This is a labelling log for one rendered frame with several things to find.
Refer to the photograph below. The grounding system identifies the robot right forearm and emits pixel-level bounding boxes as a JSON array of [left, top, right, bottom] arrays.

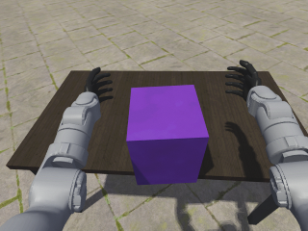
[[246, 86, 308, 165]]

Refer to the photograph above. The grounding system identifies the left robot upper arm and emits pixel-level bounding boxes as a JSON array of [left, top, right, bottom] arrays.
[[0, 167, 87, 231]]

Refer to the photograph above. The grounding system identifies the left robot hand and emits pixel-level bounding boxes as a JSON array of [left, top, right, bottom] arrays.
[[84, 67, 114, 103]]

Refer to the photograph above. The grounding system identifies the right robot hand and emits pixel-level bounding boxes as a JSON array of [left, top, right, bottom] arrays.
[[225, 60, 262, 102]]

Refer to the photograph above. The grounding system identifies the carton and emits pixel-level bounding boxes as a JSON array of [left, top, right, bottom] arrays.
[[126, 85, 209, 185]]

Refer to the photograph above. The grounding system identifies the right robot upper arm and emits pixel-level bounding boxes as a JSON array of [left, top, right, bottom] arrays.
[[269, 160, 308, 231]]

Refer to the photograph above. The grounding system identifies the robot left forearm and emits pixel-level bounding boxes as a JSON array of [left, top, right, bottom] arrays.
[[28, 91, 101, 207]]

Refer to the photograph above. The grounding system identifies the table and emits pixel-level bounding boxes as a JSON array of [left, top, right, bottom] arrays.
[[6, 70, 308, 225]]

